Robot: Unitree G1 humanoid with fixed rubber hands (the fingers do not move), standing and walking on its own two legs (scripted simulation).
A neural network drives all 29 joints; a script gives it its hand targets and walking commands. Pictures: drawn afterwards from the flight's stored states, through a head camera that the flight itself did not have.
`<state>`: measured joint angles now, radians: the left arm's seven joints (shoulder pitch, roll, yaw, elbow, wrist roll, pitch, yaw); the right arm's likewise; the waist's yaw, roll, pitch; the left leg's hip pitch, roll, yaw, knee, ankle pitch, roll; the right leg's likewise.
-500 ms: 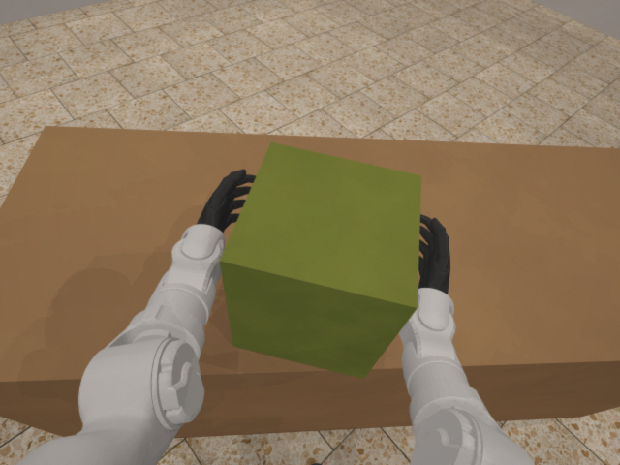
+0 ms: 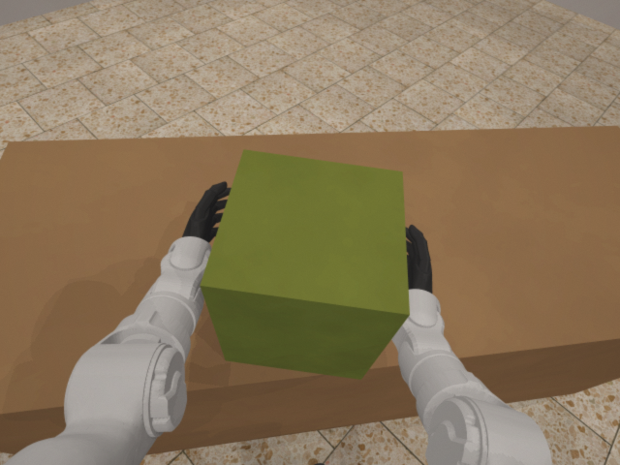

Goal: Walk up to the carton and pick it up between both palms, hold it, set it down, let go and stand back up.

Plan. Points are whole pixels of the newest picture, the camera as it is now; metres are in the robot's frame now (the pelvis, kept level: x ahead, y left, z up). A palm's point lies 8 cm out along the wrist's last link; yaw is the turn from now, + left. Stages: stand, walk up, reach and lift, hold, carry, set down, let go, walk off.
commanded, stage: set down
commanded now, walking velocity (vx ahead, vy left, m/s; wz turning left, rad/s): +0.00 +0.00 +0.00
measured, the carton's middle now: (307, 273) +0.38 -0.06 -0.01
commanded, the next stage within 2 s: none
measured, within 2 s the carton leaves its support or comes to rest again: neither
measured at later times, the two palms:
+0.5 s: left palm (167, 220) +0.46 +0.11 +0.05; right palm (453, 263) +0.34 -0.25 +0.04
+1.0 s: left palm (162, 167) +0.45 +0.10 +0.16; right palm (492, 219) +0.34 -0.26 +0.14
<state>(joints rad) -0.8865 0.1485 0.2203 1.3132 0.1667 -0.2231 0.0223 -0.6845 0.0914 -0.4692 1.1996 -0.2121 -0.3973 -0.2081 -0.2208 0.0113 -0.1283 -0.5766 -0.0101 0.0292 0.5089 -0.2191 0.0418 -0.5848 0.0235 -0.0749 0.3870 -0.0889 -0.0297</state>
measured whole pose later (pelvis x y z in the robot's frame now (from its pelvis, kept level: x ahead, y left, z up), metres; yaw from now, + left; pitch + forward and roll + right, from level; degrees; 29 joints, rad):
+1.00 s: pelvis -0.01 +0.00 +0.00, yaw -2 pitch +4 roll -1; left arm -0.95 0.32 -0.04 1.06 -0.24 0.19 -0.01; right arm -0.74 -0.14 -0.12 0.80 0.24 0.17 -0.25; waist -0.20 0.00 -0.10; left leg -0.34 -0.02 0.04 0.51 -0.24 0.04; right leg -0.39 0.03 -0.02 0.43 -0.12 -0.03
